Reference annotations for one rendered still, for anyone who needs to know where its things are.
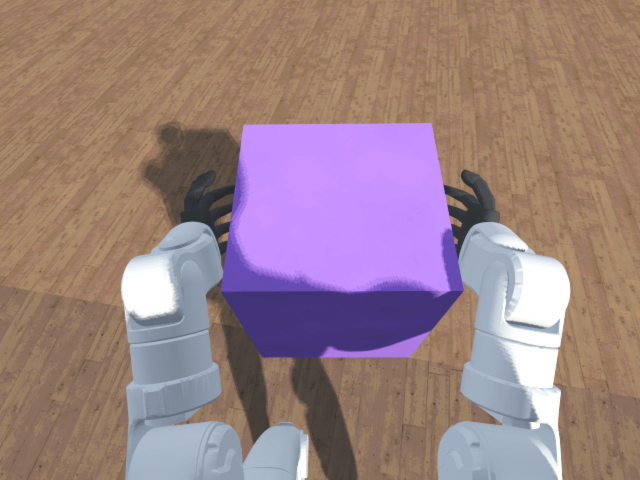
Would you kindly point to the left robot forearm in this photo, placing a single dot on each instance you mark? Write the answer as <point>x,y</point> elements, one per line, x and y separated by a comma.
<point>164,297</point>

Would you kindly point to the robot right upper arm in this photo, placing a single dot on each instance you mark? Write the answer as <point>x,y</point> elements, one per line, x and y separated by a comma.
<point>480,451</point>

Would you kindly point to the robot left upper arm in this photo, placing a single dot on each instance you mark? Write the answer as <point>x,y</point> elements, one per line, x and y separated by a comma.
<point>197,451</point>

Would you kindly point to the robot left thigh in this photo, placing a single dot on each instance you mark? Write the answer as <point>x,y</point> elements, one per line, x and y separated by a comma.
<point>280,453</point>

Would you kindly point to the right robot forearm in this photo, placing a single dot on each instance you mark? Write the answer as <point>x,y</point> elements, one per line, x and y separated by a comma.
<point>519,320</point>

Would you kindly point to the robot left hand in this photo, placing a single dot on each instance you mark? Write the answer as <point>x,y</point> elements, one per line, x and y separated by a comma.
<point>196,206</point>

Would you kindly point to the robot right hand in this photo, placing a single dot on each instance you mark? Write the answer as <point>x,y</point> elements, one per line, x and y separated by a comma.
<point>480,209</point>

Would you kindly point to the carton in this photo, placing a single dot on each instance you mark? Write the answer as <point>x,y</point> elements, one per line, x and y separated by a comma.
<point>340,242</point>

